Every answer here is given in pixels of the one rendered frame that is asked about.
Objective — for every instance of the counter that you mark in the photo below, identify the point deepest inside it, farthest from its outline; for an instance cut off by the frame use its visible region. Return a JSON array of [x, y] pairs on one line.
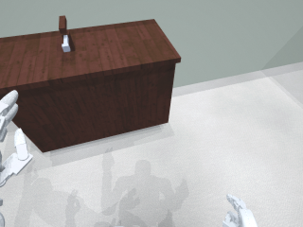
[[115, 79]]

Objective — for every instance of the robot right hand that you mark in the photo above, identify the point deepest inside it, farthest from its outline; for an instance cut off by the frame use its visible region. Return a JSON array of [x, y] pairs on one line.
[[244, 218]]

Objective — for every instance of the tap lever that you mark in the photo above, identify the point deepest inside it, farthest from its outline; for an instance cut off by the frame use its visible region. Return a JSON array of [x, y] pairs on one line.
[[65, 45]]

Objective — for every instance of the robot left hand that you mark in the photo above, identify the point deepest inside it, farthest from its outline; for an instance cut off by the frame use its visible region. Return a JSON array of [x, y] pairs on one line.
[[17, 161]]

